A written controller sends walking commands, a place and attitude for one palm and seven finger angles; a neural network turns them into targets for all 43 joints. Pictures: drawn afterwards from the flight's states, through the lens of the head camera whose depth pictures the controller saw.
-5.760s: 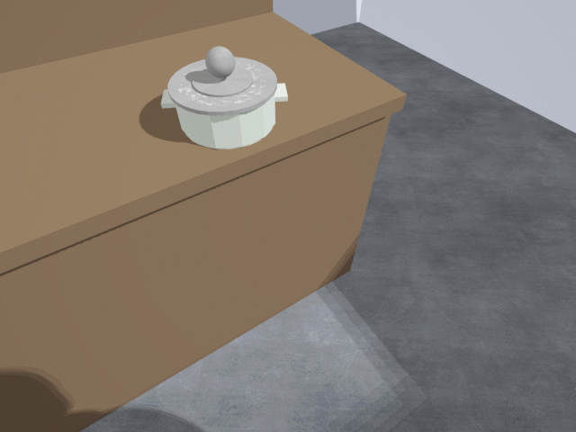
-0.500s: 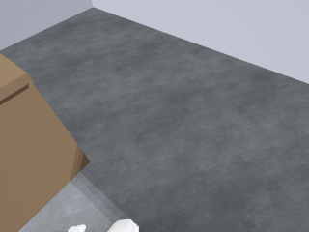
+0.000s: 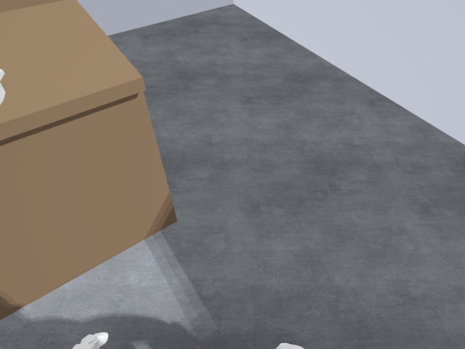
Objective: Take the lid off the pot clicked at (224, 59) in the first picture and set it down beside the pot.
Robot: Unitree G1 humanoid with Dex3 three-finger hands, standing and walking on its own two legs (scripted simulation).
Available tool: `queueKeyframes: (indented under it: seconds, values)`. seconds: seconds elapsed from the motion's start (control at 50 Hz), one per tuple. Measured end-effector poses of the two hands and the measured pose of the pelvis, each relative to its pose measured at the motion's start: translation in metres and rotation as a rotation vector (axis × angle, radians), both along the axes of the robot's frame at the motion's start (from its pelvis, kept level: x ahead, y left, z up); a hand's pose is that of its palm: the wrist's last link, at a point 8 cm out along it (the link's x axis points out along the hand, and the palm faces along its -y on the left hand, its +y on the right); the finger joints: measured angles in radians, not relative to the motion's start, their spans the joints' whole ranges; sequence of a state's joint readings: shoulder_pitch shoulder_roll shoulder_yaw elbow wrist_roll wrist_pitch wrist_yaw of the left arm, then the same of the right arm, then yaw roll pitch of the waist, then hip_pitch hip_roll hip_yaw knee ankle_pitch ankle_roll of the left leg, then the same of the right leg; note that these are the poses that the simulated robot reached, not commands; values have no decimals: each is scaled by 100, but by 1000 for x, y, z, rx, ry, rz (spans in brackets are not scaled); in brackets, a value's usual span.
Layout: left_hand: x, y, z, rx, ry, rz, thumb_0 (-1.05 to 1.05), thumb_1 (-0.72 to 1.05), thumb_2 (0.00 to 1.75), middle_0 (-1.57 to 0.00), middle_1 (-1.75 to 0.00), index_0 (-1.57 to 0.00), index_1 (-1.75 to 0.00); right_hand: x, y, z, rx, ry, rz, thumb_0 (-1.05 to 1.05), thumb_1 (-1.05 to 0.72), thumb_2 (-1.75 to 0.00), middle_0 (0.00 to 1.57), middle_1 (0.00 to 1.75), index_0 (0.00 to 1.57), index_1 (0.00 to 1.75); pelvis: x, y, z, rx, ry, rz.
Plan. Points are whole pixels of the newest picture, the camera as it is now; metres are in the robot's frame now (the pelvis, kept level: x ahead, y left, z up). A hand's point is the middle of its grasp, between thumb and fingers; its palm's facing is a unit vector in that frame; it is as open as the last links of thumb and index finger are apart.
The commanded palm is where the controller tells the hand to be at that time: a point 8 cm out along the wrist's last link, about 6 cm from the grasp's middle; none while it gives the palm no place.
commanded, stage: turn to face it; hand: left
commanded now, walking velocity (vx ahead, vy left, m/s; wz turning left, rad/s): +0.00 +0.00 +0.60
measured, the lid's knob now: out of the picture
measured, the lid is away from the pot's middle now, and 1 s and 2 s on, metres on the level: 0.00 0.00 0.00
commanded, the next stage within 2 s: take the last steps up to it in 0.92 s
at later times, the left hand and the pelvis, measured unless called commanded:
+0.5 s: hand out of the picture -0.03 +0.22 -0.18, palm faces +0.34 -0.91 -0.25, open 7.4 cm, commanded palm none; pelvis -0.01 +0.00 -0.02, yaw +19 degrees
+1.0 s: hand out of the picture -0.01 +0.19 -0.15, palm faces +0.50 -0.81 -0.30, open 7.4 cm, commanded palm none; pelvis +0.01 -0.02 +0.00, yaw +31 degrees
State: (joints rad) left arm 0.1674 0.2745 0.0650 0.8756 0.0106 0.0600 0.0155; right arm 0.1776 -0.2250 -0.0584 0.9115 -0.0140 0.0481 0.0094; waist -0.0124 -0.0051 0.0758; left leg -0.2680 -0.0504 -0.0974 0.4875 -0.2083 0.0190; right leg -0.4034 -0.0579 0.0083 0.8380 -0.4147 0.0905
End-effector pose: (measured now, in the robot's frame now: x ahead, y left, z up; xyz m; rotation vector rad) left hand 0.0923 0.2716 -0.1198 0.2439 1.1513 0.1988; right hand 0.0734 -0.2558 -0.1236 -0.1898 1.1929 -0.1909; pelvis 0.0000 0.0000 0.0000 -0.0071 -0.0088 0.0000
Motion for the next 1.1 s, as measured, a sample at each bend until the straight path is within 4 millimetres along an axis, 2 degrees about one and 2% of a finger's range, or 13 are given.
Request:
queueKeyframes:
  seconds: [0.1, 0.2, 0.28, 0.4, 0.5, 0.56, 0.68, 0.8, 0.88, 0.94, 1.1]
  values:
    - [-1, -21, 6, 33, -73, 27, 0, 91, 89, -20, -30, -20, -30, 2, -20, -22, 31, 29, 25, 0, -90, -90, 21, 30, 20, 30, -2, -22, -10, 16, 7, 64]
    - [-29, -37, 15, 32, -62, 95, 0, 90, 89, -21, -30, -20, -30, 14, -32, -23, 35, 56, 90, 0, -91, -90, 20, 29, 20, 30, -4, -30, -4, 23, -9, 146]
    - [-55, -44, 12, 10, -25, 150, 0, 90, 89, -21, -30, -20, -30, 28, -30, -16, 35, 64, 145, 0, -91, -90, 20, 29, 20, 30, -4, -31, 1, 41, -13, 197]
    - [-102, -38, -4, -36, 43, 255, 0, 90, 89, -21, -30, -20, -30, 64, -4, -7, 9, 54, 262, 0, -91, -90, 20, 29, 20, 30, -6, -21, 0, 43, -2, 273]
    - [-149, -13, -31, -66, 106, 364, 0, 90, 89, -21, -30, -20, -30, 101, 34, -4, -31, -36, 376, 0, -91, -90, 20, 29, 20, 30, -9, 1, -16, 16, 13, 337]
    - [-166, 0, -34, -61, 151, 414, 0, 90, 89, -21, -30, -20, -30, 108, 52, 4, -41, -65, 419, 0, -91, -90, 20, 29, 20, 30, -10, 6, -13, 12, 11, 362]
    - [-162, 12, -16, -46, 95, 467, 1, 91, 89, -20, -30, -20, -30, 105, 71, 9, -33, -28, 472, 0, -91, -90, 20, 29, 20, 30, -7, 11, 0, -3, 4, 421]
    - [-143, 6, -3, -20, 35, 479, 0, 91, 89, -20, -30, -20, -30, 101, 72, -3, 11, 14, 490, 0, -90, -90, 21, 29, 20, 30, -1, 3, 1, 9, -2, 465]
    - [-128, -9, 2, 5, -3, 482, 0, 91, 89, -20, -30, -20, -30, 103, 62, -19, 43, 43, 488, 0, -90, -90, 21, 29, 20, 30, 8, -10, -4, 26, -2, 487]
    - [-126, -25, 3, 22, -21, 487, 0, 91, 89, -20, -30, -20, -30, 108, 52, -31, 60, 61, 488, 0, -90, -90, 21, 29, 20, 30, 12, -19, -9, 29, -8, 513]
    - [-153, -66, 6, -32, 20, 575, 0, 90, 89, -21, -30, -20, -30, 115, 42, -23, 42, 119, 540, 0, -91, -90, 20, 29, 20, 30, 15, -28, 3, 45, -6, 578]
